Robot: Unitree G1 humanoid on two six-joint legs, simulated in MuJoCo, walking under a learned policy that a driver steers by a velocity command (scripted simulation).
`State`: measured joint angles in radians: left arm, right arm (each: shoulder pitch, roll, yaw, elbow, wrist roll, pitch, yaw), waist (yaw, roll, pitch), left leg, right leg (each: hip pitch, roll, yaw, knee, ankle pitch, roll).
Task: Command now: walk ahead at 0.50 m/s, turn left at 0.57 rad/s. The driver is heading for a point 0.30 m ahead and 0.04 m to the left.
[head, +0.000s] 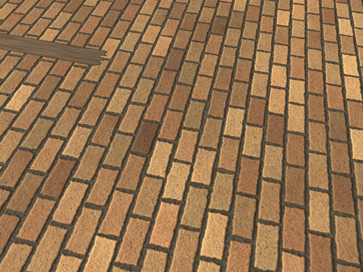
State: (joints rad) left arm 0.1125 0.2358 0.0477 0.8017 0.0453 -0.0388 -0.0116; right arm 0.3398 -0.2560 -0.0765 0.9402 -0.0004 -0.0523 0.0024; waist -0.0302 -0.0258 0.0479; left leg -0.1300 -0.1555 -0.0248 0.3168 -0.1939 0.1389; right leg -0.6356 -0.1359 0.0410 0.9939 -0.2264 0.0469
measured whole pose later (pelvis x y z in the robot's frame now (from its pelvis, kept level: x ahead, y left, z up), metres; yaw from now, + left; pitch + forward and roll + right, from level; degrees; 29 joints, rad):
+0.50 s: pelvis +0.21 -0.05 +0.00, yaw +10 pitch +0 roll +1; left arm 0.22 0.21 0.01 0.84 0.02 -0.06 0.00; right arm 0.21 -0.27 -0.05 0.85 -0.02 0.01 0.00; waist 0.00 0.04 0.08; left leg -0.42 -0.05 -0.10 0.96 -0.41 0.00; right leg -0.31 0.01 -0.06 0.39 -0.09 -0.05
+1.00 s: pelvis +0.24 -0.03 +0.00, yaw +10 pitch -1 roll +0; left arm 0.30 0.21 0.01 1.03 0.01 -0.01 0.01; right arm 0.25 -0.20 0.00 1.04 0.00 -0.02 -0.03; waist 0.02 -0.01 0.01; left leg -0.13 -0.04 -0.02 0.38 -0.22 0.02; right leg -0.21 0.00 -0.04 0.38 -0.14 -0.02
